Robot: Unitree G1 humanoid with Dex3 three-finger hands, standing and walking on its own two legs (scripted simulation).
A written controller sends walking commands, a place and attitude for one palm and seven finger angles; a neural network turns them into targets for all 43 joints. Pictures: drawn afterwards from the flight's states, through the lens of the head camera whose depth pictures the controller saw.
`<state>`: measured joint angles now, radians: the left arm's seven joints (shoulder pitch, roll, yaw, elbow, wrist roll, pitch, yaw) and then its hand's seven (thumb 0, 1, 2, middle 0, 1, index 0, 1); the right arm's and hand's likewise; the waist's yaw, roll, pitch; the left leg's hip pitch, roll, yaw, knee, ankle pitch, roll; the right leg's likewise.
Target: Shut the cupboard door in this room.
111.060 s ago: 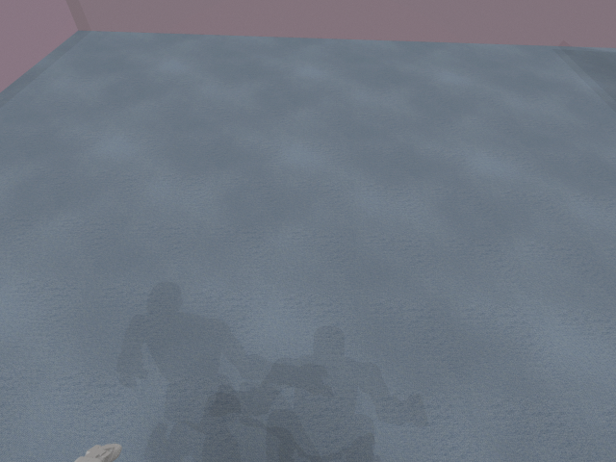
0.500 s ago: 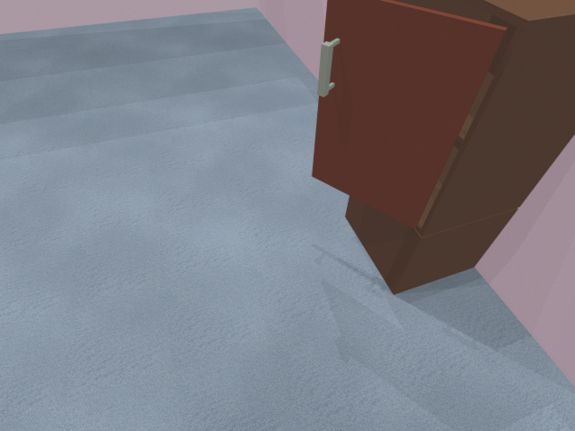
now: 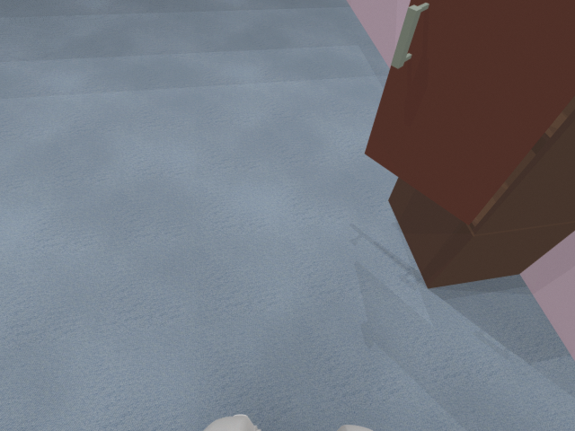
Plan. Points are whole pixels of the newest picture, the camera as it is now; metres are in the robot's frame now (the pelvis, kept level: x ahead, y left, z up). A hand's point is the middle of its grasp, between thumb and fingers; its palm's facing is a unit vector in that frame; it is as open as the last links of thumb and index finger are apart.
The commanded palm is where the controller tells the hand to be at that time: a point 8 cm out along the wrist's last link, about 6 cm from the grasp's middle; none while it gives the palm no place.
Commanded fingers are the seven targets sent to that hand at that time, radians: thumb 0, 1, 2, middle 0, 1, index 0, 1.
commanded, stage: walk to a spot facing it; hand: left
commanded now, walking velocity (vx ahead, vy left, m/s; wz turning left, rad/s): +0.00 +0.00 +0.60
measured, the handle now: (410, 35) +0.92 -0.26 +0.08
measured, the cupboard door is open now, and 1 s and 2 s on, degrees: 33 33 33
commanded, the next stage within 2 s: turn to face it in 0.98 s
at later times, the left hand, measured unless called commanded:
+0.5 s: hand out of the picture +0.03 +0.17 -0.13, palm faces +0.33 -0.89 -0.32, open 7.4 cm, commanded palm none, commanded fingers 0.00 0.90 0.90 -0.20 -0.30 -0.20 -0.30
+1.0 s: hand (122, 425) +0.14 +0.25 -0.15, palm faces +0.65 -0.73 -0.22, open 7.4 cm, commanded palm none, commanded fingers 0.00 0.90 0.90 -0.20 -0.30 -0.20 -0.30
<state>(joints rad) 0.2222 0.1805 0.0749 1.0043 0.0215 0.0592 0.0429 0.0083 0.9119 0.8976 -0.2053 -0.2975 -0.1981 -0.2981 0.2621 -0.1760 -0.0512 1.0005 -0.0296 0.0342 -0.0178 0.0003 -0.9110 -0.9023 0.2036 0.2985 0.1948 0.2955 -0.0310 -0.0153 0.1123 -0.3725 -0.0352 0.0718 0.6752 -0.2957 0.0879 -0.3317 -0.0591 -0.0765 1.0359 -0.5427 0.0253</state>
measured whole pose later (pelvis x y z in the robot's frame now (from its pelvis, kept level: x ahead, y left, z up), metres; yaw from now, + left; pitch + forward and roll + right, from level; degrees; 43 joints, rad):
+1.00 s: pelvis +0.22 +0.06 +0.01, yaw +39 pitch +1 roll +1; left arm 0.21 0.19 0.07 0.89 0.04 0.01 -0.01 0.01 0.91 0.90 -0.20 -0.30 -0.20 -0.30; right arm 0.16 -0.22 -0.04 0.91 -0.03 -0.03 0.01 0.00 -0.91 -0.90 0.20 0.30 0.20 0.30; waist 0.02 -0.01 0.12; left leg -0.27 -0.08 0.02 0.54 -0.28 0.07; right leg -0.56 -0.15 0.00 0.99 -0.34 0.08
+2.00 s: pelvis +0.39 +0.15 +0.01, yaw +18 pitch +0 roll +0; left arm 0.17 0.23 0.07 0.89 0.03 0.04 0.01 0.01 0.91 0.90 -0.21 -0.30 -0.20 -0.30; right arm 0.14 -0.24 -0.06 0.88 -0.01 0.05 -0.02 0.00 -0.91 -0.90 0.20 0.30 0.19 0.30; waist 0.01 0.00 0.10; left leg -0.45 0.05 0.02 0.95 -0.45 -0.07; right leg -0.28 0.03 0.04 0.54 -0.26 -0.02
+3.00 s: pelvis +0.42 +0.19 +0.02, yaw -19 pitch +0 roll -2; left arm 0.14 0.25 0.08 0.88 0.02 0.09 -0.04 0.01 0.91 0.90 -0.20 -0.30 -0.20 -0.30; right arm 0.22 -0.20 -0.02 0.87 -0.03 0.01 -0.02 0.00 -0.91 -0.90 0.21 0.30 0.20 0.30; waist 0.01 0.00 0.11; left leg -0.24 0.13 0.16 0.54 -0.29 -0.01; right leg -0.42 0.00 -0.05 0.92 -0.48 0.05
